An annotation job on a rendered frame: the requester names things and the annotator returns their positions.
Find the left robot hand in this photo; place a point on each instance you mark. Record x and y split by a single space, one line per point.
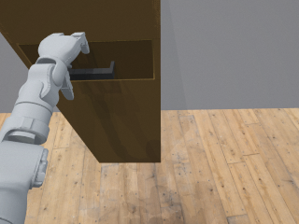
66 48

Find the handle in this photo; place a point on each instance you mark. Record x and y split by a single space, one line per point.
92 73

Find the cabinet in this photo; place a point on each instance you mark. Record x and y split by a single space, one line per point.
119 120

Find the left robot forearm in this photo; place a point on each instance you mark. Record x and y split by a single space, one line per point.
30 118

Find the left robot upper arm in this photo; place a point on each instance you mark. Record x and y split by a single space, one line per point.
22 167

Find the drawer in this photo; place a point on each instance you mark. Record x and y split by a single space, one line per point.
134 58

